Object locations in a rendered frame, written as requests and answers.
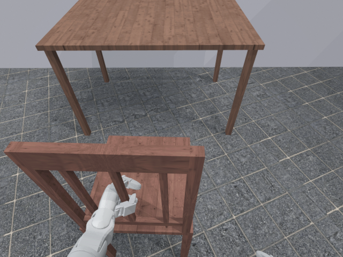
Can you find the chair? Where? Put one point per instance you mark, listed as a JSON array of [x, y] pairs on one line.
[[169, 170]]

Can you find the robot left hand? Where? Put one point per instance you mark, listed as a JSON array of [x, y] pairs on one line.
[[111, 200]]

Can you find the left robot forearm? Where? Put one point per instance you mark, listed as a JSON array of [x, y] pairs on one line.
[[98, 235]]

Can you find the table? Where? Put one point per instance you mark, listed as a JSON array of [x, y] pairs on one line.
[[152, 25]]

